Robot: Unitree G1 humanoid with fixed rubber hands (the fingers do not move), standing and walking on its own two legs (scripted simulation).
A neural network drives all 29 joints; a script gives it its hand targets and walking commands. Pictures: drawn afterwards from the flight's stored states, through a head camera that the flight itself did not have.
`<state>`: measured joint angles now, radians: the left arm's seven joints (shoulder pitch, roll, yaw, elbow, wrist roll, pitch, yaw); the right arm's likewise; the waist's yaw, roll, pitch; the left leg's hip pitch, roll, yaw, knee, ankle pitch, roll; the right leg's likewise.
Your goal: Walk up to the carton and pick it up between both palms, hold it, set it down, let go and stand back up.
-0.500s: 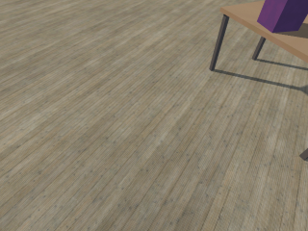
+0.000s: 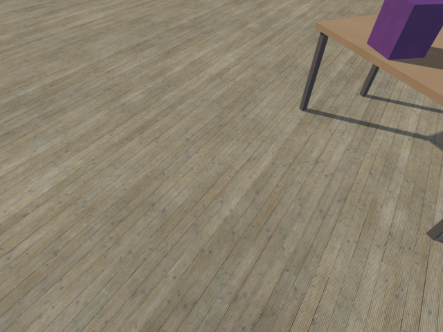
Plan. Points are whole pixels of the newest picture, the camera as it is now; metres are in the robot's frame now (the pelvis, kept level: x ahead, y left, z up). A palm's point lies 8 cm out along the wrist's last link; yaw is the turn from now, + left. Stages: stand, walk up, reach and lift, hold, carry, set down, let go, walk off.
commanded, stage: stand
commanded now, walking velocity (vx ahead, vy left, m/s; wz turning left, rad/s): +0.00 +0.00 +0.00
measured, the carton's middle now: (406, 25) +1.48 -0.95 -0.01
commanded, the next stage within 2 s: walk up in 0.56 s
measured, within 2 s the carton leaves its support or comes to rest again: neither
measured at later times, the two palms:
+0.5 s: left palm out of the picture -0.04 +0.21 -0.15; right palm out of the picture -0.03 -0.18 -0.15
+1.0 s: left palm out of the picture +0.06 +0.24 -0.13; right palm out of the picture -0.02 -0.25 -0.16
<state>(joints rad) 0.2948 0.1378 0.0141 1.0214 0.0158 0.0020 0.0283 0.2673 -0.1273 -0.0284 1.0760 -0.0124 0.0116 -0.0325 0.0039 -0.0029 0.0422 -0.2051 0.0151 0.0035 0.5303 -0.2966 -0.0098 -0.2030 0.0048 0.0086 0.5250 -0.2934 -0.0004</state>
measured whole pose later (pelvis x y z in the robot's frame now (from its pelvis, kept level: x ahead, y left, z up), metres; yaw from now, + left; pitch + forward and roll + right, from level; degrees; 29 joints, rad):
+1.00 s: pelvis +0.02 +0.00 -0.01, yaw -13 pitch -3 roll +2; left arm 0.38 0.17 0.12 0.98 0.06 0.02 -0.02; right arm 0.30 -0.22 -0.10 1.02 -0.08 -0.06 -0.04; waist -0.01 0.03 0.06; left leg -0.11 0.09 0.23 0.59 -0.41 -0.01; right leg -0.54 -0.13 -0.01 0.98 -0.46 0.00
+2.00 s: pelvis +0.50 -0.06 -0.04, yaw -51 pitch -2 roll -2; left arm 0.16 0.18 0.04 0.63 0.06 -0.02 0.00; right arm 0.53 -0.24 0.01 0.82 -0.03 0.02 0.01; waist -0.08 0.07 0.16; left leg -0.12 0.06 0.32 0.97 -0.55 0.01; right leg -0.47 0.08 -0.15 0.72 -0.21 -0.12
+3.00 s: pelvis +0.96 -0.22 -0.03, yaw -67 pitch -5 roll -1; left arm 0.21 0.16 0.05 0.65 0.04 -0.01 0.07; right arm 0.45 -0.27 -0.02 0.79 -0.05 0.08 0.03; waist -0.04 0.07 0.19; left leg -0.36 0.01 0.10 1.38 -0.49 -0.05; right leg -0.39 0.02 -0.11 0.77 -0.30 -0.08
